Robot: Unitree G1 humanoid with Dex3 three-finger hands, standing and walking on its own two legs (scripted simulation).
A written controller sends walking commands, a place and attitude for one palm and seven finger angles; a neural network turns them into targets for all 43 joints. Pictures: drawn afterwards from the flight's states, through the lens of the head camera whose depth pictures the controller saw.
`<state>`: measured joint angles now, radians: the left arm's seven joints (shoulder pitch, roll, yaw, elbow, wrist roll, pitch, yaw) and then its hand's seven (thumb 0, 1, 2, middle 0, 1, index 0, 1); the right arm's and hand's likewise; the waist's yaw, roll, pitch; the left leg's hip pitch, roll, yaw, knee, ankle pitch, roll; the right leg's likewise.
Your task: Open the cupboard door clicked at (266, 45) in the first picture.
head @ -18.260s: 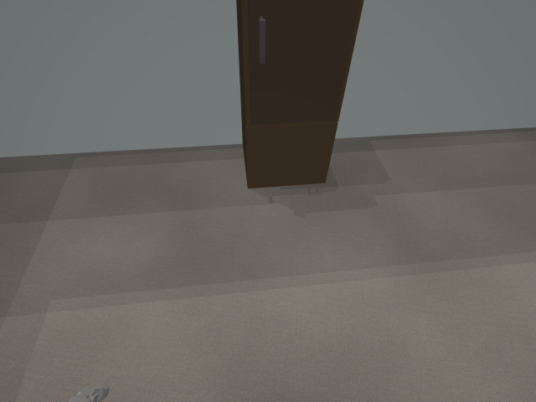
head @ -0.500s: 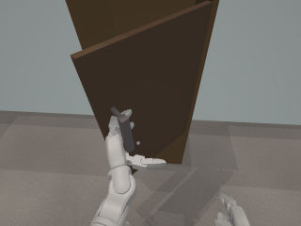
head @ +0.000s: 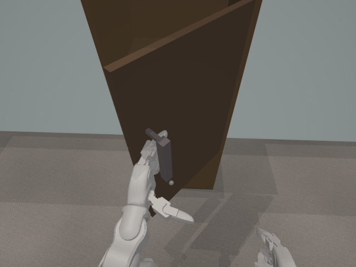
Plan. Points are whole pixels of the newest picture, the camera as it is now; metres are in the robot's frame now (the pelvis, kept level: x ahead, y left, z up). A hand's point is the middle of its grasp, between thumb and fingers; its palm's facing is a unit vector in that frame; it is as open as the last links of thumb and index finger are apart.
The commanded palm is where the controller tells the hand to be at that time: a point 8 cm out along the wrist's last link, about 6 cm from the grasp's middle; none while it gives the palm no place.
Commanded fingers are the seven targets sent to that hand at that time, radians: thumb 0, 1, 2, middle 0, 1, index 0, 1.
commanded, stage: slide the hand sideways off the handle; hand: left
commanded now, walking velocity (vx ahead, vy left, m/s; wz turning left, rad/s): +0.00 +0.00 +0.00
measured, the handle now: (159, 155) +0.34 +0.06 +0.07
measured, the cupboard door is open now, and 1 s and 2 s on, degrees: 49 48 48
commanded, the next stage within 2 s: draw the hand back to the body in 0.82 s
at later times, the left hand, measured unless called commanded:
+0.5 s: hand (148, 205) +0.23 +0.07 +0.07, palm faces -0.06 -1.00 -0.02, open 16.1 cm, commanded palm +0.21 +0.15 +0.07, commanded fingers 0.00 -0.50 0.30 -0.15 -0.30 -0.15 -0.30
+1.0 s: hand (121, 217) +0.21 +0.12 +0.07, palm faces -0.06 -1.00 -0.02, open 16.3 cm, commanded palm +0.18 +0.18 +0.08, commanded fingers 0.00 -0.50 0.30 -0.15 -0.30 -0.15 -0.30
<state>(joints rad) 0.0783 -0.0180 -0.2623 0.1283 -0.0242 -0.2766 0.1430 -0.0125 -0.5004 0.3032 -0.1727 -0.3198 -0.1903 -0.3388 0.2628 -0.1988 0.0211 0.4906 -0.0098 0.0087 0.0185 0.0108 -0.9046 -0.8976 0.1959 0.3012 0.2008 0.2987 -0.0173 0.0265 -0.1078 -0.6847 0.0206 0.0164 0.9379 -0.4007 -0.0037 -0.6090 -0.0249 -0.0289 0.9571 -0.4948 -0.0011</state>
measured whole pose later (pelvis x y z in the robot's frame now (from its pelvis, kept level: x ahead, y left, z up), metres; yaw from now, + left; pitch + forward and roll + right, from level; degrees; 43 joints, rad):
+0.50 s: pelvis +0.01 -0.02 -0.01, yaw +1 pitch +9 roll +0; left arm 0.40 0.10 -0.16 -0.15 -0.07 -0.29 0.01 -0.01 -0.50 0.30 -0.20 -0.32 -0.19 -0.32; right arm 0.25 -0.20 0.02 0.42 0.00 0.00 0.00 0.01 -0.90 -0.90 0.20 0.30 0.20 0.30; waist 0.00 0.03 -0.12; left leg -0.70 0.04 -0.01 0.98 -0.44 -0.03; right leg -0.62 -0.01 -0.05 1.00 -0.54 -0.03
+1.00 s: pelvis +0.01 -0.01 -0.02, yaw +1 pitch +10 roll -1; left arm 0.50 0.17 -0.02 -0.21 -0.20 -0.33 -0.16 -0.01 -0.50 0.30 -0.15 -0.30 -0.15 -0.30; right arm 0.26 -0.22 0.00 0.44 0.02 -0.06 -0.05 0.01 -0.90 -0.90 0.20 0.30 0.20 0.30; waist 0.00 0.05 -0.13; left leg -0.77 0.03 -0.03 1.05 -0.46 -0.03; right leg -0.67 -0.01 -0.07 1.05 -0.56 -0.02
